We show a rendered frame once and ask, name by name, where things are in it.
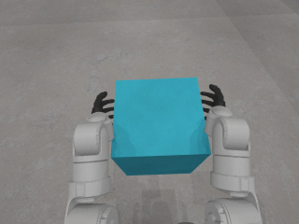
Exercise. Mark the right robot upper arm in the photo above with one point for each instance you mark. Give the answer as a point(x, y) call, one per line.
point(231, 211)

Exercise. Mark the carton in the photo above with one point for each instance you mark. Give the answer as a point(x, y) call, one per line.
point(159, 126)

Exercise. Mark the right robot forearm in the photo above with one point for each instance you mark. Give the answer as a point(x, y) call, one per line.
point(231, 151)

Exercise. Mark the left robot forearm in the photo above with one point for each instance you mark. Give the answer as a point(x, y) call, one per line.
point(90, 154)

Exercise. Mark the right robot hand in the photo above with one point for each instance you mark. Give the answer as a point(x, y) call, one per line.
point(218, 98)

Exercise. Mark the left robot upper arm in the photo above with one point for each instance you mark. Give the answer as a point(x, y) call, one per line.
point(92, 213)

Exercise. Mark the left robot hand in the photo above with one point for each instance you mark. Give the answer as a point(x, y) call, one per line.
point(98, 104)

